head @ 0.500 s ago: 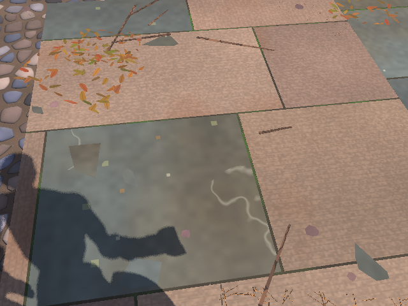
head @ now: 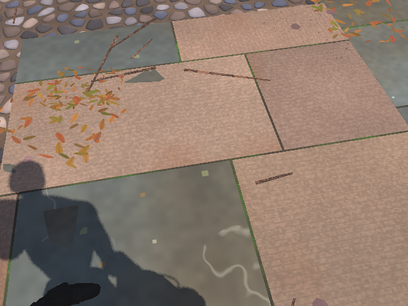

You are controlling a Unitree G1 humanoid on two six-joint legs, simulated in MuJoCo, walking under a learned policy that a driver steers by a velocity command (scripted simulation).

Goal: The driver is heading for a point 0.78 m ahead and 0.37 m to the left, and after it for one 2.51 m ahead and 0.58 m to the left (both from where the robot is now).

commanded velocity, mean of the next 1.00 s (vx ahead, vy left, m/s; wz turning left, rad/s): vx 0.50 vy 0.00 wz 0.54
